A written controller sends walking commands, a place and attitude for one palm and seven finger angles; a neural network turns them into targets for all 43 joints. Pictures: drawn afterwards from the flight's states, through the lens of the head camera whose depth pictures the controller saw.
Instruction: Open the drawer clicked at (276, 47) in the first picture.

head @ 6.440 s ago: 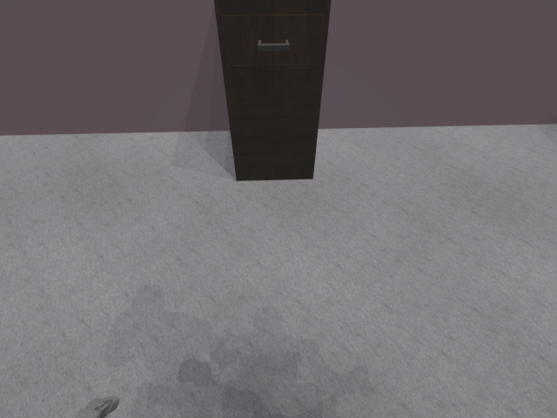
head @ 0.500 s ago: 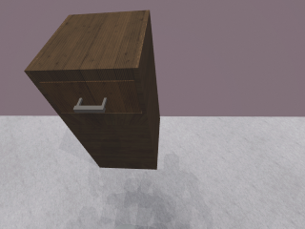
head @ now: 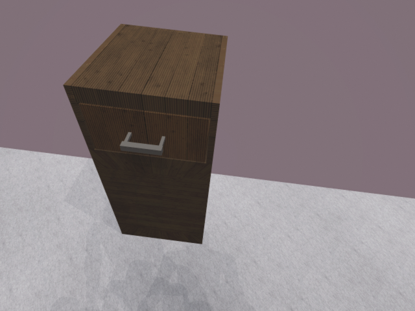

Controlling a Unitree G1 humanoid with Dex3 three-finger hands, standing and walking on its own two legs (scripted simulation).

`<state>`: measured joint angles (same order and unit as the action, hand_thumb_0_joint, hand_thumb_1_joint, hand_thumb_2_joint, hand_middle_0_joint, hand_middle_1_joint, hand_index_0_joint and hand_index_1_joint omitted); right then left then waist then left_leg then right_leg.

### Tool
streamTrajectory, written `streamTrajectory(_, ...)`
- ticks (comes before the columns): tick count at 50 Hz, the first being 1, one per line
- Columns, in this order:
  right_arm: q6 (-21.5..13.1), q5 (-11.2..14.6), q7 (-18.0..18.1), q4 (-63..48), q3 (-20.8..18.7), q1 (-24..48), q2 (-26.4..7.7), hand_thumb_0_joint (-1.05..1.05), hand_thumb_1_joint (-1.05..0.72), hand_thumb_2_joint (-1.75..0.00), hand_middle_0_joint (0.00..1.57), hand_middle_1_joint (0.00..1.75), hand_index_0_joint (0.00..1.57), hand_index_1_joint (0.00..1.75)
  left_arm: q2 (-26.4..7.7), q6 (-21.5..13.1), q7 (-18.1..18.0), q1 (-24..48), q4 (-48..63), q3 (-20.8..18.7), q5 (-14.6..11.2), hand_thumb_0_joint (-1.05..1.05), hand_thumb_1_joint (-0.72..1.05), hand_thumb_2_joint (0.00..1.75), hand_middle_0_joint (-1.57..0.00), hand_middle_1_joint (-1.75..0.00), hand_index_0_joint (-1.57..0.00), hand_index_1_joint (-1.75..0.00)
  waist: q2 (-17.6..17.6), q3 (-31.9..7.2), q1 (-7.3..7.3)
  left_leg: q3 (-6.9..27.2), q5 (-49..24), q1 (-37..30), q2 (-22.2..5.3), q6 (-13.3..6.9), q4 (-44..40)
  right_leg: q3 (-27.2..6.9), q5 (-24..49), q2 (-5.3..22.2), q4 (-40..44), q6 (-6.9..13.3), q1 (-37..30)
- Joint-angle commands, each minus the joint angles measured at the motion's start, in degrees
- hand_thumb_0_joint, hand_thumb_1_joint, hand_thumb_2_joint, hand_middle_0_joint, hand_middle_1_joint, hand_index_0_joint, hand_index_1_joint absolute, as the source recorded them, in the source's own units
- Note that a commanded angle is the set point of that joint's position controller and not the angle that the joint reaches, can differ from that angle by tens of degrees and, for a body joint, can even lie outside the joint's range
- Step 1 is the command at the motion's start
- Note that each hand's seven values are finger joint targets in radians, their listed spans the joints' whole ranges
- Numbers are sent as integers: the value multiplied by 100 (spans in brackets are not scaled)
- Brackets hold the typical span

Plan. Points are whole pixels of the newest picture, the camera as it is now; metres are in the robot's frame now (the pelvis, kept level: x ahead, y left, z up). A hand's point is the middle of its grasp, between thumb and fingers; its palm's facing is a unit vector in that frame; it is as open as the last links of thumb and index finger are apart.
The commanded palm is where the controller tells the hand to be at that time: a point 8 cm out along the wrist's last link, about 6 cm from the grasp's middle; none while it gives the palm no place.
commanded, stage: come to a stop and stand still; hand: left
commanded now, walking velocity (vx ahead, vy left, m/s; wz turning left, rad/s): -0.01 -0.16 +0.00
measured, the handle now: (143, 143) +0.57 +0.23 -0.05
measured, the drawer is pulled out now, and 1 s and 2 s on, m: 0.00 0.00 0.00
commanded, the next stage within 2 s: look again from close up in 0.54 s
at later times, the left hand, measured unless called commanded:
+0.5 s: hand out of the picture +0.08 +0.15 -0.18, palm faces +0.04 -0.98 -0.22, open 7.2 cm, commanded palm none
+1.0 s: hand out of the picture +0.00 +0.16 -0.19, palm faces +0.02 -0.99 -0.16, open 7.4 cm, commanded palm none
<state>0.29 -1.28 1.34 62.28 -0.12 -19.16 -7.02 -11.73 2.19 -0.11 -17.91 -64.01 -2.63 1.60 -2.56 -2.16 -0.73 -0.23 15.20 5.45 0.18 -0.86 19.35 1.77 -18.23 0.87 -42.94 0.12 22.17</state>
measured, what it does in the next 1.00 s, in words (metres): steps on the spot: right foot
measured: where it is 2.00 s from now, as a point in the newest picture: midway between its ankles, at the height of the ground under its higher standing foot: outside the picture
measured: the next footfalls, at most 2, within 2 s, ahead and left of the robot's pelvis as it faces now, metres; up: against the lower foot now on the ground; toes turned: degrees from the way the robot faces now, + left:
right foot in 0.20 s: +0.05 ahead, -0.12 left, +0.00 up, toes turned -2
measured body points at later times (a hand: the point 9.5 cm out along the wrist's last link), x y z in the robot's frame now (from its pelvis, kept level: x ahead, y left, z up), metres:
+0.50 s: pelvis +0.05 -0.03 -0.01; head +0.07 -0.04 +0.44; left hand +0.08 +0.20 -0.17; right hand +0.03 -0.24 -0.17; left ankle -0.05 +0.11 -0.75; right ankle +0.01 -0.12 -0.75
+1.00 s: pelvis +0.01 +0.00 -0.01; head +0.00 +0.01 +0.44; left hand +0.00 +0.21 -0.17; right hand +0.02 -0.23 -0.16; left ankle -0.02 +0.09 -0.75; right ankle +0.01 -0.12 -0.75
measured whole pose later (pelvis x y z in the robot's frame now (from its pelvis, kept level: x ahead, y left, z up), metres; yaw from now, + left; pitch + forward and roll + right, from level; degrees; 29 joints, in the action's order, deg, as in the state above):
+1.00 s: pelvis +0.01 +0.00 -0.01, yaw +0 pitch -2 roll -1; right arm -0.5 -1.0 1.4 60.5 0.4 -16.3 -9.3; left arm -8.1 -0.1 -1.5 -17.7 -63.2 1.1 0.9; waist -0.3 1.1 -0.5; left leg -3.8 18.4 9.6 0.0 -1.9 29.6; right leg 3.6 -14.7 1.1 -28.7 0.1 12.3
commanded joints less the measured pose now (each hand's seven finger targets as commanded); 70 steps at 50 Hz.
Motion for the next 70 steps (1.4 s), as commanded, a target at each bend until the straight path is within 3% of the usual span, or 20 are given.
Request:
streamTrajectory(1, -222, 18, 187, -140, -102, -128, -815, 0, -90, -90, 20, 30, 20, 30, -96, -199, 12, 16, 239, -1, -31, 0, 90, 90, -20, -30, -20, -30, 982, 902, 12, 933, -1120, 190, -1276, -571, -1001, -192, 55, 158, -483, -173, 641)
streamTrajectory(4, -248, -8, 255, 85, -105, -464, -781, 0, -90, -90, 20, 30, 20, 30, 21, -242, -39, 319, 305, 49, -104, 0, 90, 90, -20, -30, -20, -30, 1029, 581, 166, 679, -4186, -527, -1401, -684, -242, -64, -324, 174, 339, -192, 312)
streamTrajectory(7, -211, 16, 252, 259, -177, -635, -803, 0, -90, -90, 20, 30, 20, 30, 5, -298, -67, 310, 273, 41, -147, 0, 90, 90, -20, -30, -20, -30, 1212, 316, 208, 547, -4886, -877, -1186, -511, 322, 158, 120, 72, 1621, -94, -284)
streamTrajectory(9, -215, 86, 236, 248, -189, -635, -683, 0, -90, -90, 20, 30, 20, 30, -130, -349, -109, -192, 57, 15, -148, 0, 90, 90, -20, -30, -20, -30, 742, 8, 35, 338, -3948, -156, -951, -212, 758, -27, 1976, 283, 2244, -10, -1605)
streamTrajectory(11, -226, 133, 197, 175, -122, -494, -362, 0, -90, -90, 20, 30, 20, 30, -361, -381, -180, -501, -133, 10, -145, 0, 90, 90, -20, -30, -20, -30, 65, -130, -7, 25, -1175, 1012, -522, 93, 591, -640, 4452, 1094, 1705, 326, -2715)
streamTrajectory(13, -141, 98, 189, 246, -126, -515, -307, 0, -90, -90, 20, 30, 20, 30, -283, -366, -215, -345, -122, 42, -159, 0, 90, 90, -20, -30, -20, -30, -644, -38, 55, 5, -527, 871, -494, 122, 485, -549, 4307, 1005, 1717, 453, -2455)
streamTrajectory(20, -128, 55, 227, 460, -84, -531, -359, 0, -90, -90, 20, 30, 20, 30, -119, -332, -263, -28, 1, 98, -177, 0, 90, 90, -20, -30, -20, -30, 327, 206, 78, 51, -2290, 195, -681, 106, 322, -278, 3698, 590, 1709, 306, -1935)
streamTrajectory(31, -70, 57, 229, 338, -76, -209, -511, 0, -90, -90, 20, 30, 20, 30, -217, -310, -242, 77, 13, 102, -153, 0, 90, 90, -20, -30, -20, -30, 341, 457, 93, 32, -1798, 80, -707, 109, 200, -349, 3150, 544, 1996, 294, -1714)
streamTrajectory(32, -121, 117, 106, -100, -196, 598, -872, 0, -90, -90, 20, 30, 20, 30, -534, -473, -474, -722, -213, -13, -80, 0, 90, 90, -20, -30, -20, -30, -327, 748, -342, -386, -564, 1116, -543, 207, 1729, -805, 5557, 912, 2003, -222, -1780)
streamTrajectory(34, -33, 98, 66, -488, -126, 230, -463, 0, -90, -90, 20, 30, 20, 30, -562, -555, -395, -489, 104, 51, -43, 0, 90, 90, -20, -30, -20, -30, -440, 118, 96, -51, 976, 1216, -394, -14, 2020, -1092, 6126, 1409, 1862, 301, -2155)
streamTrajectory(37, -89, 85, 29, -357, -101, -77, -433, 0, -90, -90, 20, 30, 20, 30, -429, -482, -315, -27, 340, 131, -67, 0, 90, 90, -20, -30, -20, -30, -167, -464, 286, -217, 194, 481, -291, 18, 925, -535, 4171, 1073, 1647, 551, -1847)
streamTrajectory(39, -120, 19, 28, -306, -94, -172, -648, 0, -90, -90, 20, 30, 20, 30, -220, -380, -271, 66, 404, 183, -130, 0, 90, 90, -20, -30, -20, -30, 504, -51, 247, 122, -580, 429, -647, -100, 604, -314, 1628, 569, 1644, 298, -1144)
streamTrajectory(42, -112, 27, 25, -412, -45, 164, -695, 0, -90, -90, 20, 30, 20, 30, -182, -333, -219, -26, 361, 228, -85, 0, 90, 90, -20, -30, -20, -30, 722, 824, 104, 267, -407, 1013, -713, -169, 350, -310, 717, 410, 1868, 225, -886)
streamTrajectory(59, -216, 32, 50, -207, 13, -277, -729, 0, -90, -90, 20, 30, 20, 30, 7, -305, -163, -449, 294, 246, -60, 0, 90, 90, -20, -30, -20, -30, 357, 806, 16, 491, 495, 1262, -711, -311, -297, -201, 640, 380, 1698, 183, -1068)
streamTrajectory(60, -236, 115, 11, -585, -23, 472, -913, 0, -90, -90, 20, 30, 20, 30, -296, -381, -422, -776, 85, 272, -26, 0, 90, 90, -20, -30, -20, -30, -58, 1117, -246, 13, -817, 1430, -707, -57, 909, -514, 2388, 728, 1805, 100, -768)
streamTrajectory(61, -1140, 417, 270, -2574, 13, 203, -1674, 0, -90, -90, 20, 30, 20, 30, -1810, -1371, -460, 3730, 9094, 503, 534, 0, 88, 89, -20, -32, -20, -32, 1712, -2052, 541, 169, -1536, -226, -198, -116, 215, -470, 1525, -15, 1170, 236, -1402)
streamTrajectory(62, -1741, 430, 508, -2113, 53, 878, -1201, 0, -90, -90, 20, 30, 20, 30, -1604, -762, -913, 1356, 7293, 202, 773, 0, 85, 88, -20, -33, -20, -33, 2063, -1537, -28, 164, -2022, -373, -432, 48, 85, -90, 453, -66, 767, 331, -747)
streamTrajectory(64, -1967, 523, 461, -1673, -82, 579, -877, 0, -90, -90, 20, 30, 20, 30, 98, 189, -1277, -708, 5765, 935, 653, 0, 81, 86, -21, -36, -21, -36, 954, -348, 118, 282, -392, 824, -425, 170, -74, 318, -271, -79, 678, 133, -41)
streamTrajectory(68, -2008, 166, 320, -2620, -131, 962, -1477, 0, -90, -90, 20, 30, 20, 30, -622, 9, -1632, -73, 6774, 1007, 2418, 0, 71, 82, -21, -42, -21, -42, 107, 342, 310, 517, 645, 1854, -49, -28, 687, -111, -275, -188, 1023, 256, 471)
streamTrajectory(70, -1686, -33, 143, -3109, -308, 1118, -1469, 0, -90, -90, 20, 30, 20, 30, -471, 47, -1861, -818, 6145, 945, 3454, 0, 67, 80, -22, -45, -22, -45, -839, 387, 56, 369, 615, 2094, 53, 14, 1037, -54, -1016, -240, 1068, 285, 721)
